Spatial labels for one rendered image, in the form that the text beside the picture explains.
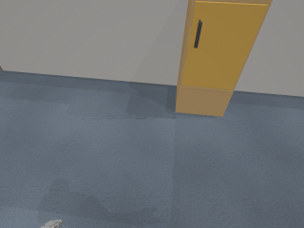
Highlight handle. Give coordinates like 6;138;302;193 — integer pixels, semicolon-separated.
194;20;202;48

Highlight cupboard door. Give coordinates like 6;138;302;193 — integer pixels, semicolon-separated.
182;1;268;90

